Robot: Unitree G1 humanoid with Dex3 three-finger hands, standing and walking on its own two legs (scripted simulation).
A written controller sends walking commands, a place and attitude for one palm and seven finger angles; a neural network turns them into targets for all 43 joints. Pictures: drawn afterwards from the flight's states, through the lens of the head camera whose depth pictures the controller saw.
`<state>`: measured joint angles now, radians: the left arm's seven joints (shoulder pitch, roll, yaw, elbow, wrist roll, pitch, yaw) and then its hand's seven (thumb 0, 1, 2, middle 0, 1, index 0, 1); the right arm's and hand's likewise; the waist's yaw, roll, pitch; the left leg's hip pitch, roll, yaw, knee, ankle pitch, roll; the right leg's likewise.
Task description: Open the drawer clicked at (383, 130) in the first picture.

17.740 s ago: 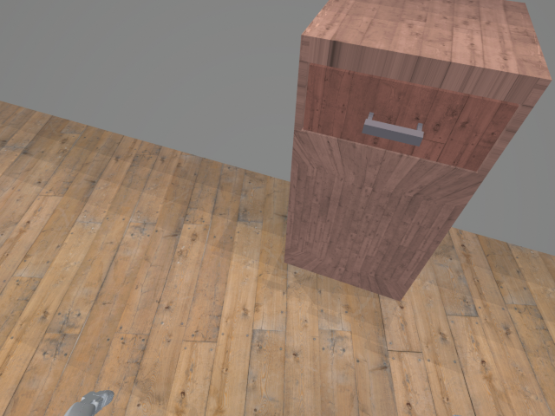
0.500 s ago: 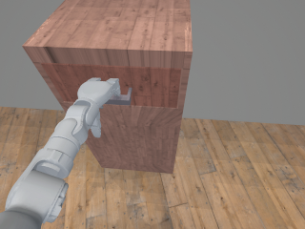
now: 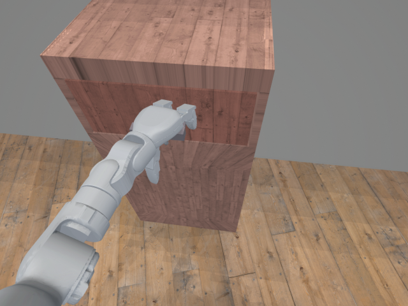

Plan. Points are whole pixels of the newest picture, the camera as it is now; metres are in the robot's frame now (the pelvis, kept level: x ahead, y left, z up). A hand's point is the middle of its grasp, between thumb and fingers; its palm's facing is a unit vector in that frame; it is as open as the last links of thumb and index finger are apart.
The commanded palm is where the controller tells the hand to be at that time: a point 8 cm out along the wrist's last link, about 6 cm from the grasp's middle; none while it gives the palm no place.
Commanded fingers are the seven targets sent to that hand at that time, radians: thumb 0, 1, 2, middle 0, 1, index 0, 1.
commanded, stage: move the hooked fingers above the handle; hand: left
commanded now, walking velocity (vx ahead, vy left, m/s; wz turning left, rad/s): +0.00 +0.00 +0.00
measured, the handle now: (160, 124) +0.52 +0.12 +0.03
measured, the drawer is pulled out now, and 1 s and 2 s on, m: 0.00 0.00 0.00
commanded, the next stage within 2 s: lower the fingers behind the handle in 0.72 s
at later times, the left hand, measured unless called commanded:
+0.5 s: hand (144, 141) +0.42 +0.13 +0.07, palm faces -0.14 -0.01 -0.99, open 13.8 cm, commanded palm +0.43 +0.14 +0.15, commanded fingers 0.00 -0.50 0.30 -0.30 -1.20 -0.30 -1.20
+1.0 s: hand (145, 143) +0.43 +0.14 +0.06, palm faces -0.19 -0.03 -0.98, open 13.7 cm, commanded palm +0.43 +0.16 +0.13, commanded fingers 0.00 -0.50 0.30 -0.30 -1.20 -0.30 -1.20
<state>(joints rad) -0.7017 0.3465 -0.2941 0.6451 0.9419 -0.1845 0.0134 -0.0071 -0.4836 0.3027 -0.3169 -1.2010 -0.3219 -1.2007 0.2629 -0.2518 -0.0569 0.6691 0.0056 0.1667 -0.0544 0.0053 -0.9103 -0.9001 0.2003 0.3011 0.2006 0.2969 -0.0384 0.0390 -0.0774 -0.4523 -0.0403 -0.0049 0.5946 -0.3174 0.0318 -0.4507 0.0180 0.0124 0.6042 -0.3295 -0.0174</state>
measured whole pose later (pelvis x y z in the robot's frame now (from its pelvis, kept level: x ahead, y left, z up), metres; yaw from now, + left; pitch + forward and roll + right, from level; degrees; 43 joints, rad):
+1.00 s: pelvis -0.01 -0.01 +0.00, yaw -1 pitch +10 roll +1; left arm -0.71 0.42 -0.19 0.78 0.99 -0.12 0.00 -0.01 -0.48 0.30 -0.31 -1.20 -0.33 -1.22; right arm 0.29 -0.24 -0.04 0.65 0.02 0.19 -0.07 0.01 -0.91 -0.90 0.20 0.30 0.20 0.30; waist -0.06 0.03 -0.07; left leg -0.44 -0.02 0.01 0.56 -0.30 0.02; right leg -0.45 0.04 0.02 0.58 -0.31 -0.03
